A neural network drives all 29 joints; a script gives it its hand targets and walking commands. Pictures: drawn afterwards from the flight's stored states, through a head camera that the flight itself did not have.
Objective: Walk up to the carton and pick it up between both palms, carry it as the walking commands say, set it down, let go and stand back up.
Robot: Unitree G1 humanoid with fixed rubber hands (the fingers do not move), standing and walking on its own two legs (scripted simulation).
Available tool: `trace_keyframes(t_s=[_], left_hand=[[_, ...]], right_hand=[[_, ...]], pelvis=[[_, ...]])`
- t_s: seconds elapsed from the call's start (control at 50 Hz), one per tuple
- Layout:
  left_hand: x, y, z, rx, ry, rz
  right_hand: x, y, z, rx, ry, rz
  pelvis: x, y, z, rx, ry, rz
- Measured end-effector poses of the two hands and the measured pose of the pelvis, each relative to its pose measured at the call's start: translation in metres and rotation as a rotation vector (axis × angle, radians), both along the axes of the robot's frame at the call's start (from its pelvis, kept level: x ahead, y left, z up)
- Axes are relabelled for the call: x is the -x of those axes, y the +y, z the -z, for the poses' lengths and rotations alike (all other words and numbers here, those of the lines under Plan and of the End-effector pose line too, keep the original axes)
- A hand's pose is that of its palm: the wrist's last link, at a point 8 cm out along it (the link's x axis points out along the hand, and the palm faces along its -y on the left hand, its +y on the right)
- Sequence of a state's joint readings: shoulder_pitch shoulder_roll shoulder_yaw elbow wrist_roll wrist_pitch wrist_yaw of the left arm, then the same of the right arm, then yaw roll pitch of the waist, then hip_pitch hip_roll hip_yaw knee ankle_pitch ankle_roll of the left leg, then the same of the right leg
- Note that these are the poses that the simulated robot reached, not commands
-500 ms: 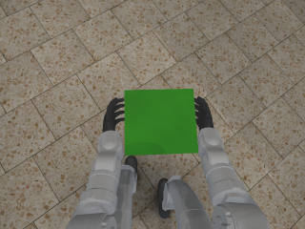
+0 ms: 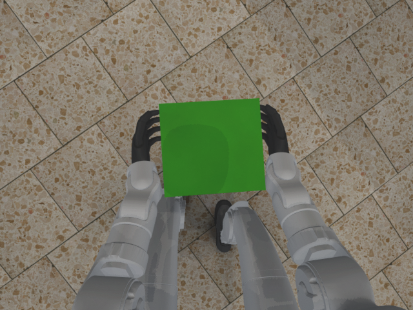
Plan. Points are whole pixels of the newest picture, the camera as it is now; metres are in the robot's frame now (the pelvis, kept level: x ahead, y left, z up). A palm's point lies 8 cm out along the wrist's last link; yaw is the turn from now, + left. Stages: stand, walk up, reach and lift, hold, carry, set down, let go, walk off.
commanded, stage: set down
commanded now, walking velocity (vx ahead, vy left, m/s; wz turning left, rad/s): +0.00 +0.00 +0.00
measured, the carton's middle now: (208, 149) +0.35 +0.00 -0.23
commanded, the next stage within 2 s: none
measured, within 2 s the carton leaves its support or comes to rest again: neither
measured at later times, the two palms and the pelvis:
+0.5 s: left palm (150, 136) +0.38 +0.13 -0.26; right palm (263, 128) +0.40 -0.12 -0.24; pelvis -0.04 +0.00 -0.09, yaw -2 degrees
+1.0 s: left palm (158, 125) +0.41 +0.12 -0.34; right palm (258, 117) +0.44 -0.13 -0.31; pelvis -0.08 +0.00 -0.16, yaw -2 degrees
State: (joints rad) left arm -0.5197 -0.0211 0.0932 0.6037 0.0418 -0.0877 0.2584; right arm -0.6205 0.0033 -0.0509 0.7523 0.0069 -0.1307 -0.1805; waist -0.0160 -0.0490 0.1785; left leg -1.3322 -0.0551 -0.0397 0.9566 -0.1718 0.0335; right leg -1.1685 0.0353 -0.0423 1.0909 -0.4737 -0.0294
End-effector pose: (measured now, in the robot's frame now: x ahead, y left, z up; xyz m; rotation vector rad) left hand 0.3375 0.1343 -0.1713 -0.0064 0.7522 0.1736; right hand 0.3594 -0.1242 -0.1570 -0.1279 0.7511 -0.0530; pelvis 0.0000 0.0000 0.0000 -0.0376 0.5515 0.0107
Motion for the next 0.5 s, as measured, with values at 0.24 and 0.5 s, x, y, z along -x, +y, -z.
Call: trace_keyframes(t_s=[0.24, 0.5], left_hand=[[-0.028, -0.001, 0.019, -0.033, -0.079, 0.039], [-0.039, 0.000, 0.087, -0.010, -0.048, 0.020]], right_hand=[[-0.025, -0.001, 0.016, -0.010, -0.095, 0.016], [-0.040, 0.000, 0.080, -0.024, -0.066, 0.033]], pelvis=[[0.024, 0.000, 0.037, 0.005, 0.002, 0.013], [0.045, 0.004, 0.087, 0.016, 0.035, 0.024]])
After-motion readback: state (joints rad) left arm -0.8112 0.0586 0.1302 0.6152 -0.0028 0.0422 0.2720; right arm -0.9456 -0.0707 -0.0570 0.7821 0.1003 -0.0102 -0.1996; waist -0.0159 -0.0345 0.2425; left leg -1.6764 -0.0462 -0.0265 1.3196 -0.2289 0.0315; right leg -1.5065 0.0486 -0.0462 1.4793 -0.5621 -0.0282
